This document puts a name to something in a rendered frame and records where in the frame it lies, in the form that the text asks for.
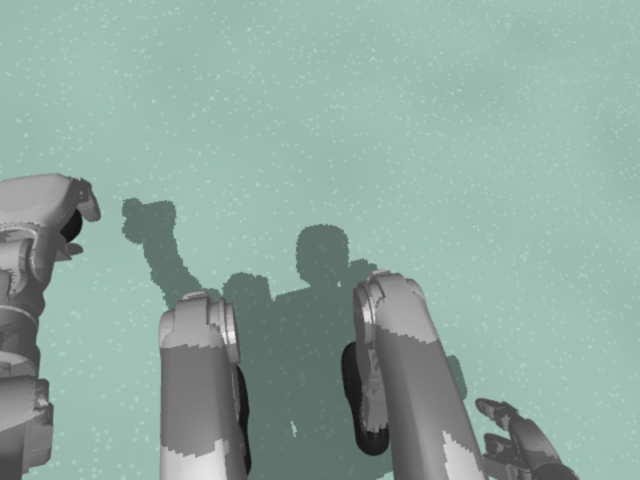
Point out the right robot arm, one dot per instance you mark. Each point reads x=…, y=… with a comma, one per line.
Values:
x=554, y=471

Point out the right robot hand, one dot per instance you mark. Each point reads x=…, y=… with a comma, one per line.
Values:
x=528, y=448

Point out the left robot hand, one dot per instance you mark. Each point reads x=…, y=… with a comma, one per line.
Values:
x=48, y=201

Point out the ball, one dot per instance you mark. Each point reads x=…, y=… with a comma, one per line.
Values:
x=73, y=227

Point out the left robot arm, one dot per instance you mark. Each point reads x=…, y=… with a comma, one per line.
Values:
x=27, y=256

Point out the right robot foot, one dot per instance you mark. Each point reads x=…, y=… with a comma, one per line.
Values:
x=369, y=442

